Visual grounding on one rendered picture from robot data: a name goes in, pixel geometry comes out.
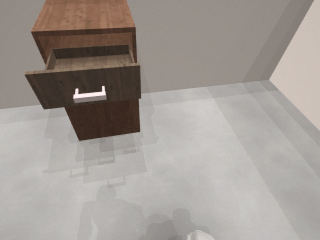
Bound cabinet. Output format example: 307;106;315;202
31;0;140;141

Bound handle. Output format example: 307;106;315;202
73;86;107;103

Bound drawer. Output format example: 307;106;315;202
24;43;141;110

